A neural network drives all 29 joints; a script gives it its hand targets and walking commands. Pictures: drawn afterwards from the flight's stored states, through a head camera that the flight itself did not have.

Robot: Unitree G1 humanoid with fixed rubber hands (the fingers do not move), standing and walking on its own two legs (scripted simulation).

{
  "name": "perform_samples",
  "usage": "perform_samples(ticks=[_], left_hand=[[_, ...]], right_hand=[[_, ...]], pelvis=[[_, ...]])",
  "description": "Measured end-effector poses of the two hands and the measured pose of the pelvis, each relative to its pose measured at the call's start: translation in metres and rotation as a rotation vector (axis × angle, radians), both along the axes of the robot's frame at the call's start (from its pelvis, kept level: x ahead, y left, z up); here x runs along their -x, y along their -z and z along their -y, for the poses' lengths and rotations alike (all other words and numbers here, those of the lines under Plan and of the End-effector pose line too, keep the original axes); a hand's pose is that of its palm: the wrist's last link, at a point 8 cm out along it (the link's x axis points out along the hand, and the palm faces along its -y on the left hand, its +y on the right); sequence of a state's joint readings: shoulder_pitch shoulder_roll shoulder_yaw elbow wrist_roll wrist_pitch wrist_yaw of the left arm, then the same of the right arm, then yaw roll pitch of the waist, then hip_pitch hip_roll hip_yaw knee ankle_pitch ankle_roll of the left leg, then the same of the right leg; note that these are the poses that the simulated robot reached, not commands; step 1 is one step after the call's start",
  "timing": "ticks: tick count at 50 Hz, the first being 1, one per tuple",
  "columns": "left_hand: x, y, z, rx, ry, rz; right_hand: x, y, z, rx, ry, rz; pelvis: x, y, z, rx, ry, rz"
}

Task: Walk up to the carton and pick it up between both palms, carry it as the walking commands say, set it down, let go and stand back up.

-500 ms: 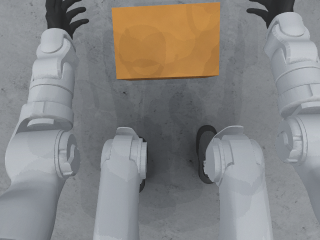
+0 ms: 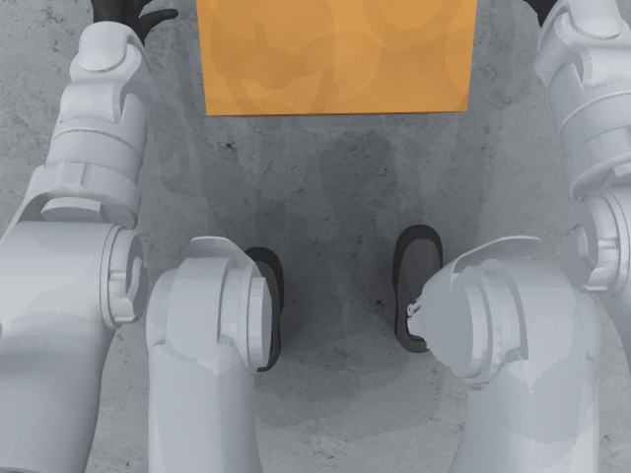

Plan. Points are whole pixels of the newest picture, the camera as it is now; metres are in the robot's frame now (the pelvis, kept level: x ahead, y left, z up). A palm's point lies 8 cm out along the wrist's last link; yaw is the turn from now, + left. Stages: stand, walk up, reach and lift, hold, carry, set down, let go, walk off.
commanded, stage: reach and lift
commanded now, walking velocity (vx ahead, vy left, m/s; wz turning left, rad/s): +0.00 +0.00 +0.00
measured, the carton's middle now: (333, 38) +0.51 -0.01 -0.27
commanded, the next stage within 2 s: none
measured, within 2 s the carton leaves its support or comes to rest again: leaves its support in 1.66 s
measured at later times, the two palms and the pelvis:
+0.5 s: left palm (141, 23) +0.52 +0.18 -0.20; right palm out of the picture +0.53 -0.20 -0.20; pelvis -0.01 +0.00 +0.00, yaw +0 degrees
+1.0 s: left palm (156, 18) +0.52 +0.16 -0.20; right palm out of the picture +0.53 -0.18 -0.20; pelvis -0.01 +0.00 +0.00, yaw +1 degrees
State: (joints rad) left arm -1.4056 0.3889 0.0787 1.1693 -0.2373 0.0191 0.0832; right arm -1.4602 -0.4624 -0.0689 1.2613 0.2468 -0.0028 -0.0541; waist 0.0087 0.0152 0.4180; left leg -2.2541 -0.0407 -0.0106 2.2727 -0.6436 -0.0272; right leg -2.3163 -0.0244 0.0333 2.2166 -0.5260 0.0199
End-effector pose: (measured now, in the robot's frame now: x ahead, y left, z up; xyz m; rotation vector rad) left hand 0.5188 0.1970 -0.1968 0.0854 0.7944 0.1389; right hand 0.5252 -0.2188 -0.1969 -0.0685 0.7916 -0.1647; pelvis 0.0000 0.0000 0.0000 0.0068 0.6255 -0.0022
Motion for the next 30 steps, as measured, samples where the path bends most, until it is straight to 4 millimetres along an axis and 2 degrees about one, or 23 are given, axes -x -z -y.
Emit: perform_samples(ticks=[11, 20, 30], left_hand=[[0.0, 0.005, 0.003, 0.008, -0.001, 0.009], [-0.001, 0.003, 0.009, 0.013, 0.007, 0.011], [-0.004, 0.004, 0.026, 0.027, 0.03, 0.012]], right_hand=[[-0.002, 0.001, 0.001, -0.002, 0.009, 0.005], [-0.002, 0.0, -0.007, -0.013, 0.004, 0.005], [-0.005, 0.001, -0.023, -0.031, -0.016, 0.006]], pelvis=[[0.004, 0.005, 0.002, 0.0, -0.001, 0.02], [0.009, 0.003, 0.002, 0.0, -0.003, 0.026], [0.011, 0.001, 0.003, 0.0, -0.004, 0.025]])
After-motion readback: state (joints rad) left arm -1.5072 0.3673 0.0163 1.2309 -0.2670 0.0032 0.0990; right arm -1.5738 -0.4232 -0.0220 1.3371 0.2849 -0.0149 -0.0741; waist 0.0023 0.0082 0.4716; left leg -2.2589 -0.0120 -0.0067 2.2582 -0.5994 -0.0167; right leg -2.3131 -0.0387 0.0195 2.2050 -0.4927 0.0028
